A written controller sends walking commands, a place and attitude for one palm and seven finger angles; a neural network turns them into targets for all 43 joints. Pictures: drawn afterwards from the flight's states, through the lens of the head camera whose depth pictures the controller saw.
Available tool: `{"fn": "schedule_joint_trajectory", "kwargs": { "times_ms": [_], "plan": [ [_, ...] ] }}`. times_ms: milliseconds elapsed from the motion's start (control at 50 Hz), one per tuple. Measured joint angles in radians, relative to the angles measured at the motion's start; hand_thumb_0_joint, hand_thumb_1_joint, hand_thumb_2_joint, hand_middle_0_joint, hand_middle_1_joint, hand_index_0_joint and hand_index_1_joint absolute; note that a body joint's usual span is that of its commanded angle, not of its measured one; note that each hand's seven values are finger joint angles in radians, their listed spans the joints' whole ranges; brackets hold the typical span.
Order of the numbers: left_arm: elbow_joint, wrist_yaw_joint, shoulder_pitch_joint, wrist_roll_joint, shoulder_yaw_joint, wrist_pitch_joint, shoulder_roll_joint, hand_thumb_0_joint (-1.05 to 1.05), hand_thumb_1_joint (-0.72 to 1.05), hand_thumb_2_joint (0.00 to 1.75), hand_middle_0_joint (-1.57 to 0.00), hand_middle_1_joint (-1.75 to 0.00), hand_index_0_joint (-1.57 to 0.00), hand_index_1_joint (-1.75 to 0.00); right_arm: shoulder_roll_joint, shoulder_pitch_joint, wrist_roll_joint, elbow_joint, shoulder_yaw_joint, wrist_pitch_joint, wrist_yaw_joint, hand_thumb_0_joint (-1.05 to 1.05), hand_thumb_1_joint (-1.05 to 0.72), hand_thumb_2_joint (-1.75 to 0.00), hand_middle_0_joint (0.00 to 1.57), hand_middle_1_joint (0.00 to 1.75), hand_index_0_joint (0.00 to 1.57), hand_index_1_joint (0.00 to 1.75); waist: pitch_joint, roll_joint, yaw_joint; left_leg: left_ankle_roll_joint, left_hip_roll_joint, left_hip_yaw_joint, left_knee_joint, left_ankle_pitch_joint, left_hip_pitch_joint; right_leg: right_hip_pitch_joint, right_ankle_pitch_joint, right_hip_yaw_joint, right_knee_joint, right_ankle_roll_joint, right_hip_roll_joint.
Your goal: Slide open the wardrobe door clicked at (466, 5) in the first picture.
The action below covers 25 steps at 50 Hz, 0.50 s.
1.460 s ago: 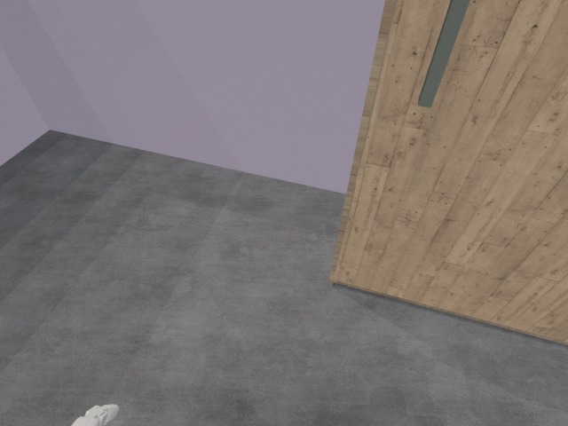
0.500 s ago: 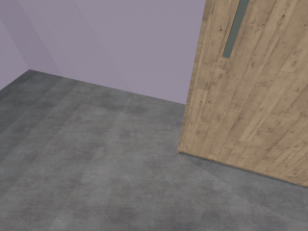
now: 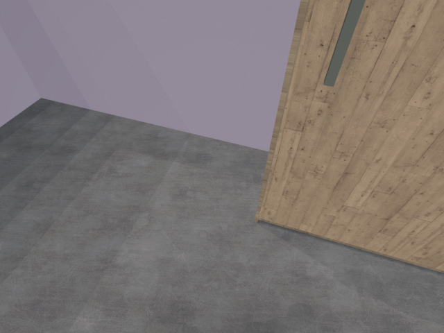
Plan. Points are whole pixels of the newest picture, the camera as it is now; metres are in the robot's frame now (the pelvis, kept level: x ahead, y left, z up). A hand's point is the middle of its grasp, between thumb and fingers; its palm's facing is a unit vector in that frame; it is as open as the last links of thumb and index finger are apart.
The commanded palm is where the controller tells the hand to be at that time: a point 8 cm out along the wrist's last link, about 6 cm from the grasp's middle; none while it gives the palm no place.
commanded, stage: turn to face it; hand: left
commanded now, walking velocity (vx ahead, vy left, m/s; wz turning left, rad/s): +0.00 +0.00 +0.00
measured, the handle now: (349, 21) +0.73 -0.25 +0.25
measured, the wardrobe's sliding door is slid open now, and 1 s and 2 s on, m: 0.00 0.00 0.00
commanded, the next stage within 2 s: take the last steps up to it in 0.72 s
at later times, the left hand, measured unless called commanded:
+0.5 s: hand out of the picture +0.06 +0.20 -0.18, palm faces -0.12 -0.96 -0.26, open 7.4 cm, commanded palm none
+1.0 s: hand out of the picture +0.07 +0.18 -0.17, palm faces -0.26 -0.94 -0.23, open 7.4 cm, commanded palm none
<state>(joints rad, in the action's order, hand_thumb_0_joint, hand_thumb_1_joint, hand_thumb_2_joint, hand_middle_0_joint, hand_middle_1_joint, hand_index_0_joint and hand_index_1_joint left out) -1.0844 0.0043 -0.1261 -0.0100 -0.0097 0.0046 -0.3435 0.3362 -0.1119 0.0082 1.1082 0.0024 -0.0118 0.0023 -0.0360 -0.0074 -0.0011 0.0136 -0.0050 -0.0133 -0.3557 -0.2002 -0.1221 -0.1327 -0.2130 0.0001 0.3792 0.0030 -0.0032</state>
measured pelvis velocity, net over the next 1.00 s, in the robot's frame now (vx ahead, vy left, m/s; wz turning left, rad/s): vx -0.03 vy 0.00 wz -0.27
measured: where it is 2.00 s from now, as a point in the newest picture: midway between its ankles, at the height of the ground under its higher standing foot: outside the picture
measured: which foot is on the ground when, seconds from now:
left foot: down 0.00-1.00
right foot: down 0.00-0.70, up 0.72-1.00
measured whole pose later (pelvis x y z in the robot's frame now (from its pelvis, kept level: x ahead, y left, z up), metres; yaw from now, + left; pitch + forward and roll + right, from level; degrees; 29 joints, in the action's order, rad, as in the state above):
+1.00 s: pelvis -0.03 +0.00 -0.01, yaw -15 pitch +0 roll +0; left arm -0.98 0.03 -0.24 -0.03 0.06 -0.06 -0.21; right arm 0.18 -0.28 0.03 1.04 -0.04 0.00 0.02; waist -0.02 0.02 -0.03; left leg 0.02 -0.11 0.19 -0.54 -0.29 -0.24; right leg -0.24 -0.43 0.07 0.63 0.00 -0.02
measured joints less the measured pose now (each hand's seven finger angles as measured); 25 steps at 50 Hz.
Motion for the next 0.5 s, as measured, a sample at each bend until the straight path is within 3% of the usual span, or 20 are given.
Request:
{"fn": "schedule_joint_trajectory", "kwargs": {
  "times_ms": [240, 500],
  "plan": [
    [0.010, -0.002, -0.004, -0.001, 0.007, -0.013, 0.001, 0.00, 0.91, 0.90, -0.21, -0.30, -0.20, -0.30, -0.003, 0.009, 0.002, -0.014, -0.003, 0.001, 0.007, 0.01, -0.90, -0.90, 0.20, 0.30, 0.21, 0.30, -0.008, 0.005, 0.010, 0.000, -0.005, 0.018, -0.005, -0.004, -0.004, -0.013, 0.001, -0.018, 0.009, -0.001, 0.005],
    [0.078, 0.000, -0.068, -0.008, 0.013, -0.054, 0.097, 0.00, 0.91, 0.90, -0.20, -0.30, -0.20, -0.30, -0.105, -0.057, 0.002, -0.073, -0.018, 0.036, 0.016, 0.01, -0.90, -0.90, 0.20, 0.30, 0.20, 0.30, -0.033, 0.003, 0.000, 0.007, -0.037, 0.089, -0.160, -0.079, -0.090, -0.134, -0.049, -0.087, 0.174, 0.006, 0.041]
  ]
}}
